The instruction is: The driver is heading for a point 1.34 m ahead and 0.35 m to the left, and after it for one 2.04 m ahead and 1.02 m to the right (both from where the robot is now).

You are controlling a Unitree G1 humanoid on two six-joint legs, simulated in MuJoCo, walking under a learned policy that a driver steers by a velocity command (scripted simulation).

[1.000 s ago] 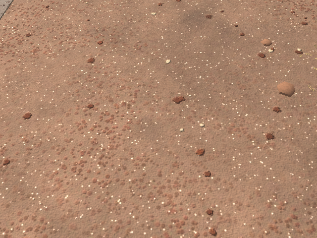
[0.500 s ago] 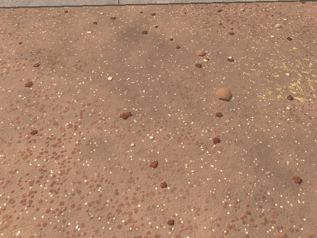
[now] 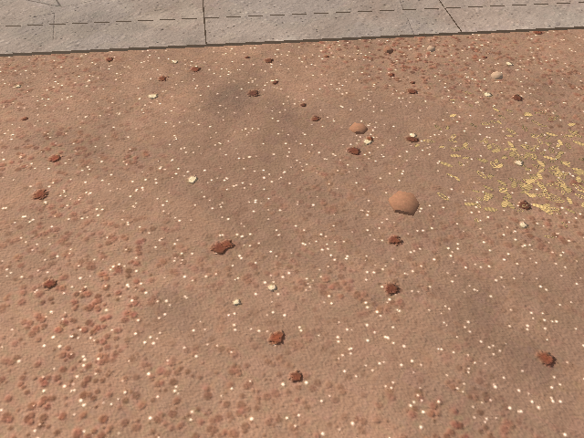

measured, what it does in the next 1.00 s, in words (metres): walks ahead: right foot, then left foot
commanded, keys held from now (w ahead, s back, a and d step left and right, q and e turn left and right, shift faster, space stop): w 0.58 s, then w+q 0.42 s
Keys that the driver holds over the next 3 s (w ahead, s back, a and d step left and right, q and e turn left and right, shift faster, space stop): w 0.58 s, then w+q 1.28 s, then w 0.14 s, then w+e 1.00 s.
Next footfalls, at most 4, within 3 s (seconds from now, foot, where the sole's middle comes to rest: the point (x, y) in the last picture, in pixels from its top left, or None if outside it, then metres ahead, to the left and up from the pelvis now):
0.34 right None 0.31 -0.16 -0.76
0.90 left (261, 400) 0.62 0.08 -0.76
1.40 right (308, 290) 0.94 -0.04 -0.76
1.92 left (174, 264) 1.02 0.34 -0.76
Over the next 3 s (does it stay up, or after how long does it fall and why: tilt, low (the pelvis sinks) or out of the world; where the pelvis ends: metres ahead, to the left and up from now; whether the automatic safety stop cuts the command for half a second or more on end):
stays up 1.47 0.53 0.00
